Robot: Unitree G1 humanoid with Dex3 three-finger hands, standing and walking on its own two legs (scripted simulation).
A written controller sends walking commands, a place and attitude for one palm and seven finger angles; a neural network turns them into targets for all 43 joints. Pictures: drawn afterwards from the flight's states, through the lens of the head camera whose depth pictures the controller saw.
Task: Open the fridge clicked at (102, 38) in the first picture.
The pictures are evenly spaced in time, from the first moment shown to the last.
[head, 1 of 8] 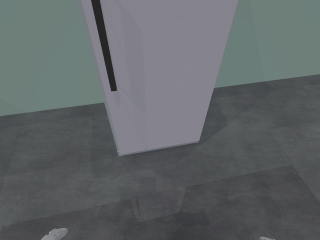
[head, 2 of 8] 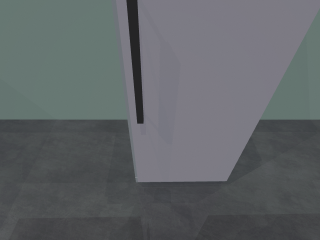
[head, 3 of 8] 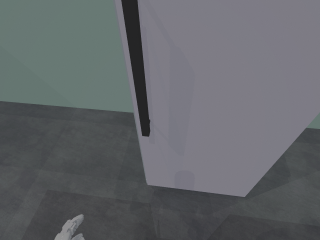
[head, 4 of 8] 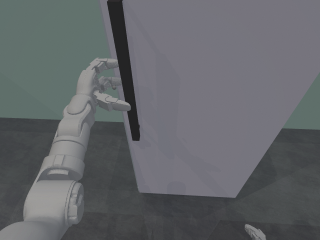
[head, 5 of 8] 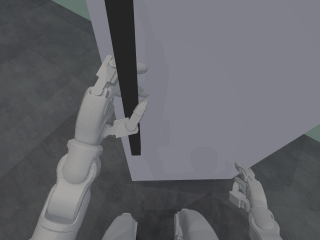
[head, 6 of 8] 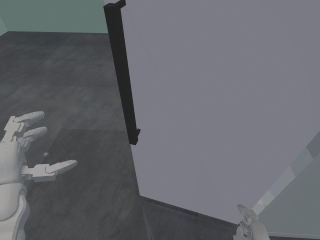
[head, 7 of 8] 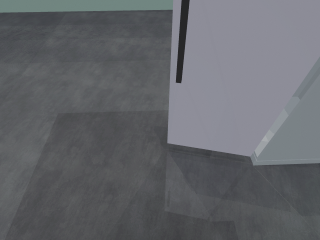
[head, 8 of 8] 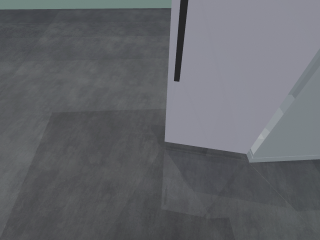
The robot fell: no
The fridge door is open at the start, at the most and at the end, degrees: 0 81 77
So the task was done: yes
